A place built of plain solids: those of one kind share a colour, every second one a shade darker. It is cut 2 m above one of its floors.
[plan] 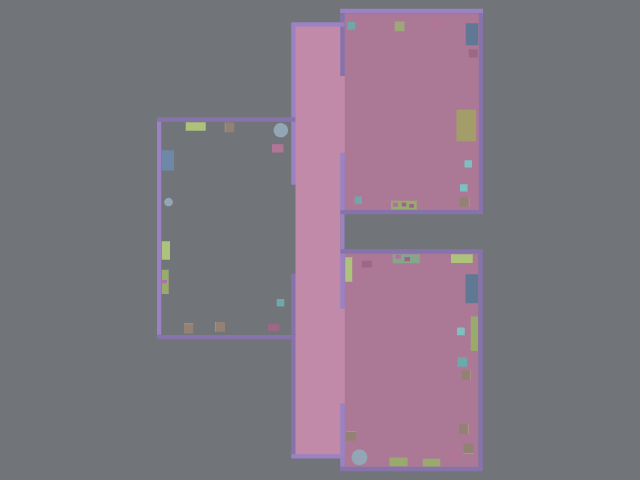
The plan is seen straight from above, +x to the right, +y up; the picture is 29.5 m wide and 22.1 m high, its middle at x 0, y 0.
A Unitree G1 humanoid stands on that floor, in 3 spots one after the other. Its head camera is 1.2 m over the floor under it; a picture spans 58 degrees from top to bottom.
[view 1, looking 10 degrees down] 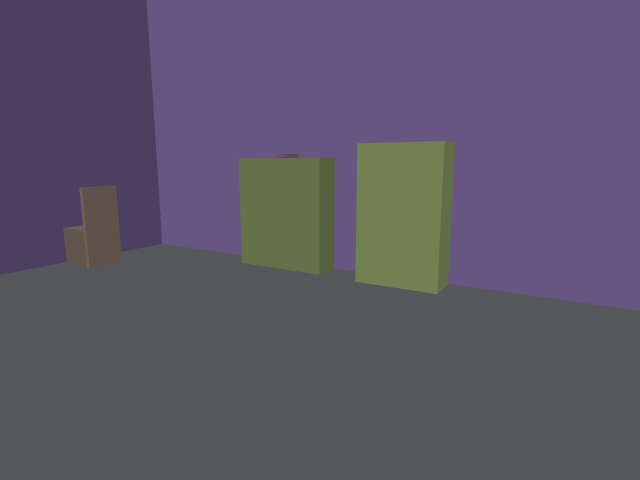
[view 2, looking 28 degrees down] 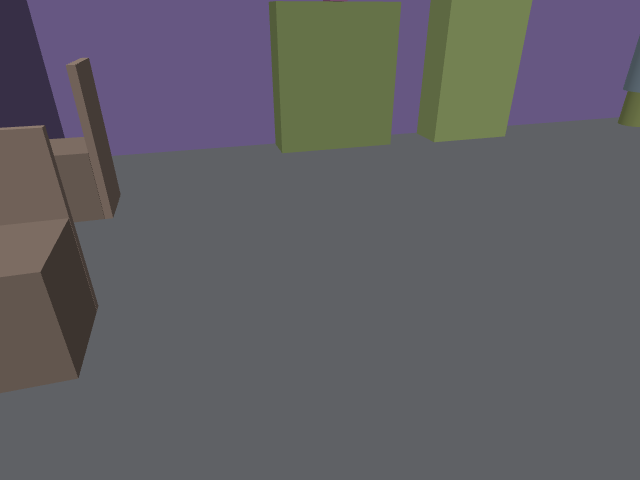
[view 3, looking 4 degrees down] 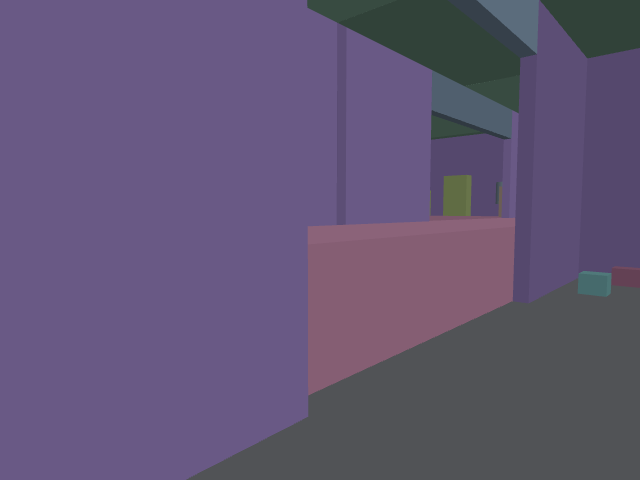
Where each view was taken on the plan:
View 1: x -3.01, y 1.01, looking -149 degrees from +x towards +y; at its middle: case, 4.69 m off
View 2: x -3.01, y -3.24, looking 164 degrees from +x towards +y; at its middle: ground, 2.56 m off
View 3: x -3.01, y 4.31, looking -48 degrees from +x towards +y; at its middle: floor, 3.14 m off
